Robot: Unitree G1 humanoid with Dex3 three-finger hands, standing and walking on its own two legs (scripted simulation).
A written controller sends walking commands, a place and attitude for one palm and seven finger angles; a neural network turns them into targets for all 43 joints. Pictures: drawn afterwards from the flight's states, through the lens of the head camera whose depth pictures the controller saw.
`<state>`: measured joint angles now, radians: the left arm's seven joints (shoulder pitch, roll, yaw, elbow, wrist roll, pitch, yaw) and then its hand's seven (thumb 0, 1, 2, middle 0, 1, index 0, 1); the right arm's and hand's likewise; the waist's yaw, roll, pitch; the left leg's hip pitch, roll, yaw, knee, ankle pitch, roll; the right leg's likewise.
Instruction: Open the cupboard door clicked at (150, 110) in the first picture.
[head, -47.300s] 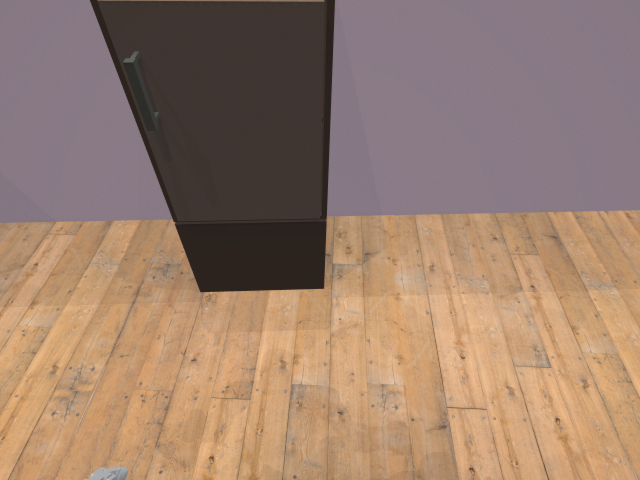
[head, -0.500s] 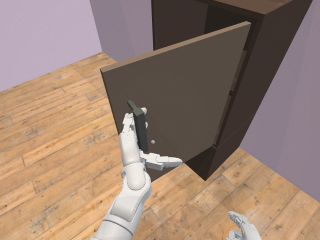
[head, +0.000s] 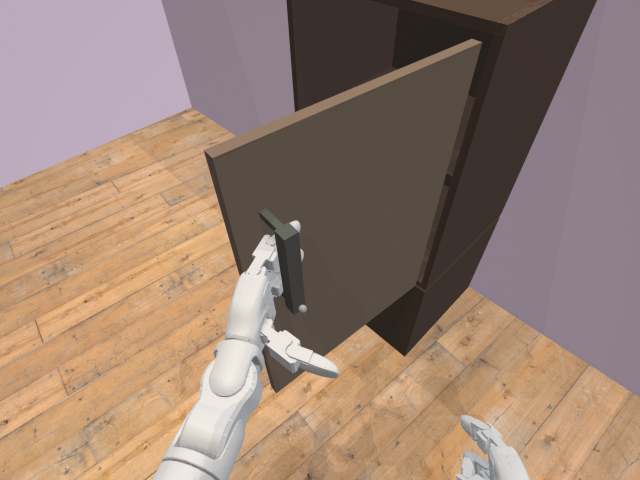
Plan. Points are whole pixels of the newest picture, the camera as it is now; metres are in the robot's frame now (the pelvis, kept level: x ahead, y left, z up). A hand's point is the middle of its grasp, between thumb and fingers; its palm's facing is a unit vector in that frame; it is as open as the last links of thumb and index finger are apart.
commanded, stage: slide the hand sideways off the handle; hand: left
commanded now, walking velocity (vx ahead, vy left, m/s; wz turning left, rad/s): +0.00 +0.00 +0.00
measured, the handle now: (282, 263) +0.36 +0.07 +0.09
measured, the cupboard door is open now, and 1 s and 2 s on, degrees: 84 82 82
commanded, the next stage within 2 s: draw the hand back to the body in 0.78 s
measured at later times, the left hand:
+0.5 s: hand (249, 332) +0.27 +0.10 +0.08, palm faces -0.06 -1.00 -0.02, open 16.1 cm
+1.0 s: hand (203, 358) +0.23 +0.14 +0.08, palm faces -0.07 -1.00 -0.03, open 16.3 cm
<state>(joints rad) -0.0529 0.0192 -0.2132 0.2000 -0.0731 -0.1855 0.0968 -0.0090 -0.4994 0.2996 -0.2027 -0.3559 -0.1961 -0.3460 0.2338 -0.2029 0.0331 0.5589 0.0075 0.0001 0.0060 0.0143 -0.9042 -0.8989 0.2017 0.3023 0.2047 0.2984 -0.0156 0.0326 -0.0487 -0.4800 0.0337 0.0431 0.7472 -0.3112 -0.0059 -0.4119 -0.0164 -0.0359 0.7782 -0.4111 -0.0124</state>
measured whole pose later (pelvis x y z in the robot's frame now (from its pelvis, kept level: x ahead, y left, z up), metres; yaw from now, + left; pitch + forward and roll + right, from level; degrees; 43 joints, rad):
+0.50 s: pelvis +0.03 -0.02 +0.00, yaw +0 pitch +4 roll +1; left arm 0.28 0.13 -0.05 -0.08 -0.15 -0.21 -0.08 -0.01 -0.50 0.30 -0.22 -0.33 -0.20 -0.33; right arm 0.23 -0.22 0.02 0.51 0.02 -0.03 -0.02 0.01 -0.90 -0.90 0.20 0.30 0.20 0.30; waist 0.00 0.03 -0.06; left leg -0.46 0.05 0.03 0.74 -0.35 -0.03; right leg -0.39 0.00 -0.05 0.77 -0.45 -0.03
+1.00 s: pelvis +0.02 +0.00 -0.01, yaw +2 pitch +5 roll -1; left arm 0.36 0.20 0.02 -0.18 -0.23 -0.21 -0.19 -0.01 -0.50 0.30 -0.16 -0.31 -0.15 -0.30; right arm 0.25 -0.23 0.03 0.51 0.03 -0.12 -0.05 0.02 -0.90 -0.90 0.20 0.30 0.21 0.30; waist 0.01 0.05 -0.08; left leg -0.55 0.04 0.00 0.85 -0.38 -0.01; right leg -0.45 -0.01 -0.07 0.84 -0.47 -0.02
